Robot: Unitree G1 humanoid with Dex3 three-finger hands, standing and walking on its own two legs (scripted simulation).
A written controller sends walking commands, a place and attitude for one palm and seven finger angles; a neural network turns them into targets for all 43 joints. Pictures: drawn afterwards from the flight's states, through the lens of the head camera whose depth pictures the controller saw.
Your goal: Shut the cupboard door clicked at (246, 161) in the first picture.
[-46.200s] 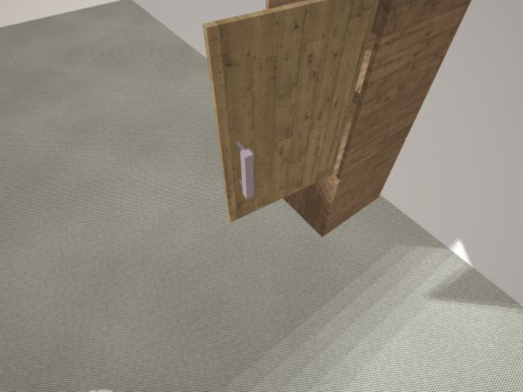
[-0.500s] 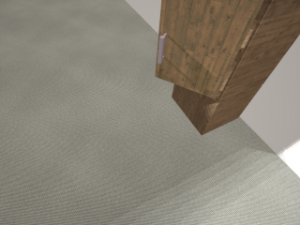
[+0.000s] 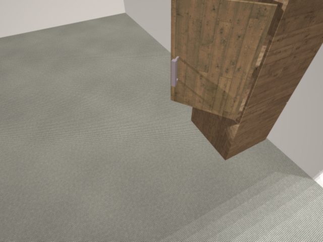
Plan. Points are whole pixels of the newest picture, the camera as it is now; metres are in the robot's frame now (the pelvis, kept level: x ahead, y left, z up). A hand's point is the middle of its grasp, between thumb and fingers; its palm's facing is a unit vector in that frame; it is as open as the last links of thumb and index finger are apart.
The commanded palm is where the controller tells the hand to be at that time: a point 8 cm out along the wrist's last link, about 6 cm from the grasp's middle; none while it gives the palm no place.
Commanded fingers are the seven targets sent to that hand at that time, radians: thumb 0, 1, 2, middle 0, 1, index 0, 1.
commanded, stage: let the arm hang, fingers relaxed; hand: left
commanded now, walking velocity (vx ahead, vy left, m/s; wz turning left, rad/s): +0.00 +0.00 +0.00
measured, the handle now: (175, 71) +0.95 -0.01 -0.11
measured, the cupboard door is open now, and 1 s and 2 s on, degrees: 36 36 36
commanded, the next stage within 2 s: look to check the result in 0.26 s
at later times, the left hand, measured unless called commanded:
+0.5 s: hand out of the picture +0.08 +0.22 -0.16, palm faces -0.01 -0.95 -0.32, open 7.4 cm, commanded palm none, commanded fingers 0.00 0.90 0.90 -0.20 -0.30 -0.20 -0.30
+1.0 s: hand out of the picture +0.11 +0.22 -0.15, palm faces +0.00 -0.94 -0.33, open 7.4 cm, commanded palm none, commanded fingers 0.00 0.90 0.90 -0.20 -0.30 -0.20 -0.30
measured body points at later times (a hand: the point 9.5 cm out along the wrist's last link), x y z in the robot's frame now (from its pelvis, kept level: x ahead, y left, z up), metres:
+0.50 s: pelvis +0.02 -0.01 +0.00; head +0.03 -0.02 +0.45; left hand +0.08 +0.27 -0.13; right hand +0.09 -0.30 -0.14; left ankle +0.01 +0.11 -0.75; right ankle +0.02 -0.11 -0.75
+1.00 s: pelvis +0.03 -0.02 +0.00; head +0.04 -0.03 +0.45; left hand +0.11 +0.27 -0.13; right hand +0.10 -0.31 -0.14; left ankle +0.01 +0.11 -0.75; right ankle +0.02 -0.11 -0.75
